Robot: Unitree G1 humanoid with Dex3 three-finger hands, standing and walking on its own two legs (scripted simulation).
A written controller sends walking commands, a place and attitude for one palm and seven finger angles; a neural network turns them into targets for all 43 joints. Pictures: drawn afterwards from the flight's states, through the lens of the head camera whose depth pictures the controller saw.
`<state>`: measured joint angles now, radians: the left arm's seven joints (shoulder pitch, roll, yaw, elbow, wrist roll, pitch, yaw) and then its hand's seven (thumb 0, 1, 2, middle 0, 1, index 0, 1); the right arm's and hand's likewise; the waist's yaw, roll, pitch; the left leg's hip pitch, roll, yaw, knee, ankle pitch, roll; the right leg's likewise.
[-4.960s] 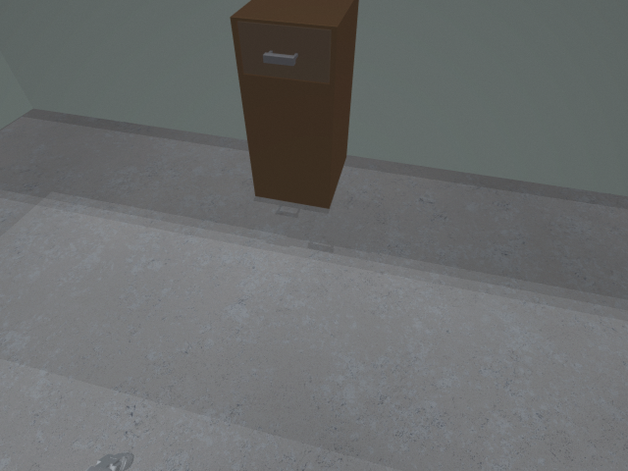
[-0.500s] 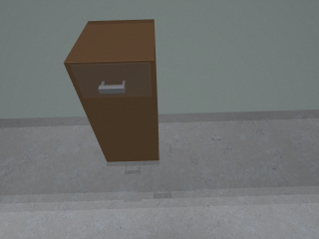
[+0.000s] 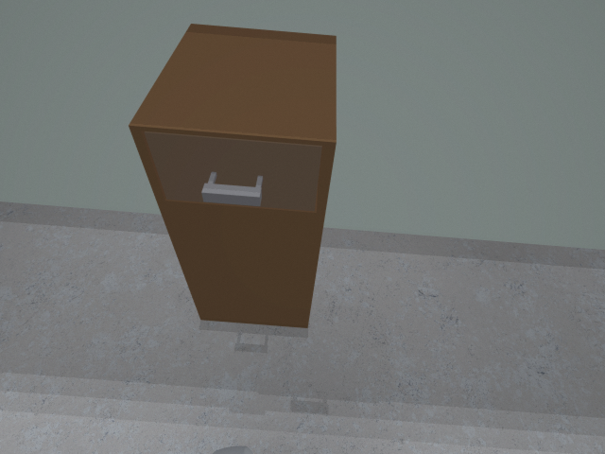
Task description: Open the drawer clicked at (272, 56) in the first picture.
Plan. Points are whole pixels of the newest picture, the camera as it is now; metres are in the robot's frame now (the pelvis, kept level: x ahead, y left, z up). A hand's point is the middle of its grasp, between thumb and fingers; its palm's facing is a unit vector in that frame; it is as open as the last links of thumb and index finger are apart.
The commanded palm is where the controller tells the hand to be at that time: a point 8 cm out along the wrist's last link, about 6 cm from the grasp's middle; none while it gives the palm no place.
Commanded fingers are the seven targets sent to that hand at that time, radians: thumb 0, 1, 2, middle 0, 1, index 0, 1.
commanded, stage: come to a stop and stand still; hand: left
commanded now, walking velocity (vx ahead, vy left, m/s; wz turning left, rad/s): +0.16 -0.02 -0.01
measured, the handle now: (234, 186) +0.58 +0.19 -0.05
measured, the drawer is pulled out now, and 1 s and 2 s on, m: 0.00 0.00 0.00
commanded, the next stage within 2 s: look again from close up in 1.42 s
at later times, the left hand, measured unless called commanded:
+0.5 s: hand out of the picture +0.13 +0.15 -0.15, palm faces +0.06 -0.96 -0.26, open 7.3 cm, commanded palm none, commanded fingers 0.00 0.90 0.90 -0.20 -0.30 -0.20 -0.30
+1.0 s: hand out of the picture -0.01 +0.18 -0.16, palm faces +0.05 -0.97 -0.24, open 7.4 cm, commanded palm none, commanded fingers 0.00 0.90 0.90 -0.20 -0.30 -0.20 -0.30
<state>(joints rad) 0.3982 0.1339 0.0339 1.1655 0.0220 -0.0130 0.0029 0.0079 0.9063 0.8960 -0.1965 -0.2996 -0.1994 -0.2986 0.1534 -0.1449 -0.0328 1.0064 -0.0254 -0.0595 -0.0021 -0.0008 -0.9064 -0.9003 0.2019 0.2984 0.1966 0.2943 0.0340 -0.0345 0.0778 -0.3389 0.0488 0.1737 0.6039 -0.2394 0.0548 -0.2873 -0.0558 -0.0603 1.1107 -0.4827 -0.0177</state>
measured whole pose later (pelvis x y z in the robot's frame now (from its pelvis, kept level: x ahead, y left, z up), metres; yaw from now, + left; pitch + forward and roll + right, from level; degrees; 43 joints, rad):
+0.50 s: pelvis +0.05 -0.04 +0.01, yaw +2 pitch +0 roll +2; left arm 0.14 0.14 0.04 1.00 0.03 0.02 0.04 0.00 0.92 0.90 -0.20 -0.30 -0.20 -0.30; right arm 0.21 -0.18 -0.07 1.06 -0.01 0.06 -0.02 0.00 -0.91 -0.90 0.20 0.30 0.20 0.29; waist -0.01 0.04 0.09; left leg -0.37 0.00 0.02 1.01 -0.51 -0.04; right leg -0.32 -0.05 -0.10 0.53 -0.20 -0.04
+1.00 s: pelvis +0.01 -0.01 +0.01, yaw +0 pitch +0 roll +1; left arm 0.28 0.16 0.02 1.13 0.01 0.02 0.02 0.01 0.91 0.90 -0.19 -0.30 -0.20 -0.30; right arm 0.23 -0.17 -0.02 1.08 -0.01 0.00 -0.03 0.01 -0.93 -0.90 0.21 0.30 0.20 0.29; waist 0.01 0.02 0.03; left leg -0.18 0.01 0.07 0.45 -0.28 -0.01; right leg -0.19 -0.02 -0.02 0.49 -0.31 0.00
